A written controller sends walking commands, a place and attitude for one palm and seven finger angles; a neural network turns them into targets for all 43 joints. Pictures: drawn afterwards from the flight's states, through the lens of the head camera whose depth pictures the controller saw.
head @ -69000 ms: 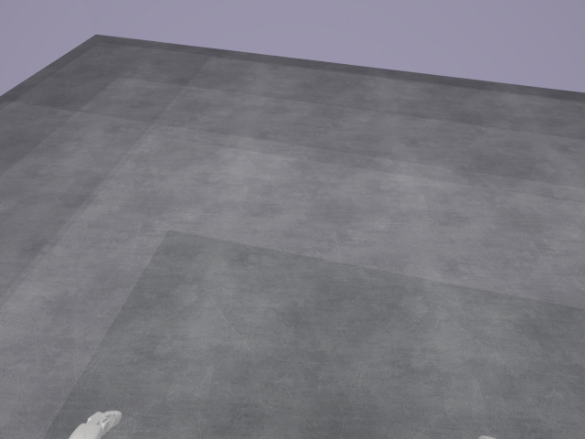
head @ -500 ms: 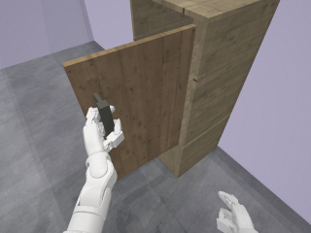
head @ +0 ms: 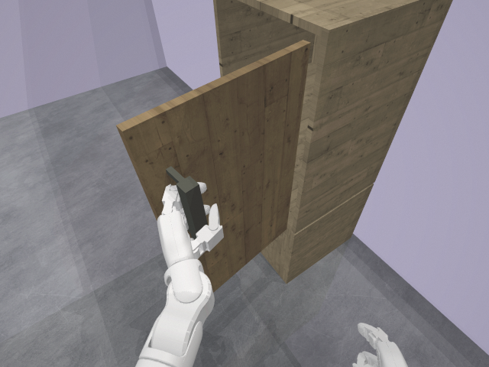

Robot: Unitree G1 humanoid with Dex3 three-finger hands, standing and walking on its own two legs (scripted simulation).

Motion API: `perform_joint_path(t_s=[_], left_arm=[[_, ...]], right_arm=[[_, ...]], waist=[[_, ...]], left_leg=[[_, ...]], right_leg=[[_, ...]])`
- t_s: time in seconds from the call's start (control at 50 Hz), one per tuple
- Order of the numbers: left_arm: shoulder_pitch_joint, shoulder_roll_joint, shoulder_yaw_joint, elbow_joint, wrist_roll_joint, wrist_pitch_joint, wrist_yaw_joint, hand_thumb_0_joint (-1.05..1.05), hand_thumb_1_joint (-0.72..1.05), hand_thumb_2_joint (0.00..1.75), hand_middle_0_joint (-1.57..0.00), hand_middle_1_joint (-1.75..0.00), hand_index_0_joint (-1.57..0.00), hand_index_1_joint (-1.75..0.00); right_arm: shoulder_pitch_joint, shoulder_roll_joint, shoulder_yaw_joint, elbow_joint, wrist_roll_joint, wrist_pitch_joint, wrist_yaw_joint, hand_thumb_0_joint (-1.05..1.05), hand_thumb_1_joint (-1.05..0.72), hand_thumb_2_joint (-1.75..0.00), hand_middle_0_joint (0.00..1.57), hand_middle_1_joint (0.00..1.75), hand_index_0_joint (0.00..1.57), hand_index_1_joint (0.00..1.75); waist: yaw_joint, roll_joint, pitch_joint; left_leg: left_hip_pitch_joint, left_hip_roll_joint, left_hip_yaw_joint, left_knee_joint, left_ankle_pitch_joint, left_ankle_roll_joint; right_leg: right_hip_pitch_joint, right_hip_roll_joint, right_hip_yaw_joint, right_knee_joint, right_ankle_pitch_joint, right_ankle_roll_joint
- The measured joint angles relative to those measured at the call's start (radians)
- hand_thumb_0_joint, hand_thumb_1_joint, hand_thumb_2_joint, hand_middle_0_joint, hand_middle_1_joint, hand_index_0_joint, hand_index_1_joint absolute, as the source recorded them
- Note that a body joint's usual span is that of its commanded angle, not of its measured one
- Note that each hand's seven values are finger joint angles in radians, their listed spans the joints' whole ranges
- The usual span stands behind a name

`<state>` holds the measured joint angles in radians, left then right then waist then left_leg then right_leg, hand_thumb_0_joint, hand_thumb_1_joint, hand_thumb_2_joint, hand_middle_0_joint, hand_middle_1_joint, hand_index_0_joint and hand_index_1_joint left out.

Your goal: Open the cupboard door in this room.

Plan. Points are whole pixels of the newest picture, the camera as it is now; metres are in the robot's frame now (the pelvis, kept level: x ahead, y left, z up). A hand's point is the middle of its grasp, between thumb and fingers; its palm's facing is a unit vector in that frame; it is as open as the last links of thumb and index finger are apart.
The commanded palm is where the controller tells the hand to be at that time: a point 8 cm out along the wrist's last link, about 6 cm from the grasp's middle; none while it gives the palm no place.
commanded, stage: open thumb and fingers to let go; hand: left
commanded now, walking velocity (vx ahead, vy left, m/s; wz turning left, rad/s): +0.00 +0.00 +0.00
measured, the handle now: (188, 209) +0.35 +0.11 +0.09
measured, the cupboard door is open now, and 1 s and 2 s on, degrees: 98 100 100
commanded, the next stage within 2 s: slide the hand sideways off the handle in 0.64 s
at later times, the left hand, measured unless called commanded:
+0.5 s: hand (212, 224) +0.32 +0.07 +0.09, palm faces +0.33 -0.94 -0.01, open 14.2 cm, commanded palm +0.28 +0.11 +0.08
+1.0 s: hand (207, 244) +0.28 +0.07 +0.09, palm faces -0.17 -0.99 -0.02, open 16.2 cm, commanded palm +0.26 +0.11 +0.08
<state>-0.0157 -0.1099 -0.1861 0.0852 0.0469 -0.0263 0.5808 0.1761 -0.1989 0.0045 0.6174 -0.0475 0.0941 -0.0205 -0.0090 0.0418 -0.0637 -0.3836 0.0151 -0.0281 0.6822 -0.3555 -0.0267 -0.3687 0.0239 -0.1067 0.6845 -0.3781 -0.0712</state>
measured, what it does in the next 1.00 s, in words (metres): shifts its weight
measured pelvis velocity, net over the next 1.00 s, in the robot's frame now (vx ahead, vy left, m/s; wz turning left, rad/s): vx -0.03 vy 0.04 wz -0.01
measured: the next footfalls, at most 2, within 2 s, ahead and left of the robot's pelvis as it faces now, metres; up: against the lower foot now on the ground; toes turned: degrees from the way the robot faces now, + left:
none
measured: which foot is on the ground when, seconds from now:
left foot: down 0.00-1.00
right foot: down 0.00-1.00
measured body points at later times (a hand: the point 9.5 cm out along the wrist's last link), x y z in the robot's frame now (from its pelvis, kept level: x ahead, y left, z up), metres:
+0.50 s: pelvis -0.02 +0.02 +0.00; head -0.01 +0.01 +0.45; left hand +0.29 +0.12 +0.09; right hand +0.15 -0.19 -0.11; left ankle +0.00 +0.14 -0.72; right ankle -0.01 -0.07 -0.72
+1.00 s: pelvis -0.03 +0.04 -0.01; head -0.03 +0.02 +0.44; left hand +0.29 +0.13 +0.09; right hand +0.12 -0.18 -0.11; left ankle +0.00 +0.14 -0.72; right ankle -0.01 -0.07 -0.72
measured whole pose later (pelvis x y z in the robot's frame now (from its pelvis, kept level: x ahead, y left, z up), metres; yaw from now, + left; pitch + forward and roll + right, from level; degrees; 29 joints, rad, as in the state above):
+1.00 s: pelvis -0.03 +0.04 -0.01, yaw -1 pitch +1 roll +0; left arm -0.17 0.05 -0.22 0.27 -0.11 -0.14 0.08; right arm 0.22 -0.21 0.04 0.59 0.02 0.01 -0.04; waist 0.01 0.06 -0.04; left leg -0.43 -0.02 0.00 0.74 -0.34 0.02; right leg -0.41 -0.01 -0.08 0.73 -0.34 -0.03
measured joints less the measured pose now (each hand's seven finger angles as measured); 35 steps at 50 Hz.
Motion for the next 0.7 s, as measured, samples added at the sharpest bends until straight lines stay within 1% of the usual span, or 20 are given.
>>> perform_joint_path(t_s=[0.1,0.22,0.3,0.38,0.46,0.56,0.7], left_arm=[[-0.027,-0.009,0.005,0.036,0.007,-0.006,-0.005,0.01,0.39,0.68,-0.35,-1.30,-0.36,-1.30],[-0.058,-0.011,-0.006,0.072,0.004,-0.017,-0.008,0.00,0.06,0.54,-0.33,-1.26,-0.34,-1.26],[-0.093,-0.016,-0.009,0.106,0.009,-0.019,0.009,0.00,-0.18,0.44,-0.32,-1.23,-0.33,-1.23],[-0.111,-0.018,-0.019,0.119,0.012,-0.016,0.024,0.00,-0.34,0.37,-0.31,-1.17,-0.32,-1.17],[-0.123,-0.019,-0.026,0.129,0.015,-0.013,0.034,-0.01,-0.43,0.33,-0.30,-1.05,-0.31,-1.05],[-0.143,-0.023,-0.029,0.144,0.016,-0.012,0.044,-0.01,-0.48,0.31,-0.30,-0.85,-0.30,-0.86],[-0.164,-0.026,-0.030,0.161,0.018,-0.005,0.042,-0.01,-0.50,0.30,-0.40,-0.68,-0.38,-0.71]], right_arm=[[-0.011,0.009,0.000,-0.013,0.001,-0.011,0.004,0.01,-0.90,-0.90,0.20,0.30,0.20,0.30],[-0.019,0.019,0.008,-0.015,0.003,-0.020,0.007,0.01,-0.90,-0.90,0.20,0.30,0.20,0.30],[-0.019,0.023,0.011,-0.010,0.003,-0.021,0.009,0.01,-0.90,-0.90,0.20,0.30,0.20,0.30],[-0.011,0.024,0.008,-0.007,0.003,-0.021,0.017,0.01,-0.90,-0.90,0.20,0.30,0.20,0.30],[-0.004,0.023,0.007,-0.001,0.003,-0.020,0.021,0.01,-0.90,-0.90,0.20,0.30,0.20,0.30],[0.000,0.023,0.006,0.009,0.003,-0.020,0.021,0.01,-0.90,-0.90,0.20,0.30,0.20,0.30],[0.000,0.023,0.006,0.018,0.002,-0.023,0.022,0.01,-0.90,-0.90,0.20,0.30,0.20,0.30]], waist=[[0.009,0.005,-0.007],[0.013,0.005,-0.007],[0.013,0.002,-0.004],[0.015,-0.001,-0.005],[0.013,-0.002,-0.006],[0.011,-0.004,-0.002],[0.013,-0.006,-0.003]], left_leg=[[-0.009,-0.006,0.003,0.000,0.006,0.002],[-0.017,-0.011,0.005,0.014,0.005,0.009],[-0.026,-0.013,0.008,0.025,0.004,0.014],[-0.038,-0.014,0.012,0.037,0.002,0.018],[-0.047,-0.015,0.016,0.048,-0.001,0.023],[-0.056,-0.016,0.019,0.057,0.000,0.028],[-0.068,-0.019,0.022,0.066,0.003,0.033]], right_leg=[[-0.012,-0.006,0.002,0.006,0.004,0.003],[-0.018,-0.013,0.005,0.018,0.004,0.010],[-0.026,-0.014,0.007,0.024,0.007,0.013],[-0.037,-0.016,0.011,0.032,0.008,0.017],[-0.045,-0.017,0.014,0.038,0.009,0.021],[-0.053,-0.019,0.017,0.043,0.014,0.026],[-0.063,-0.021,0.020,0.048,0.020,0.031]])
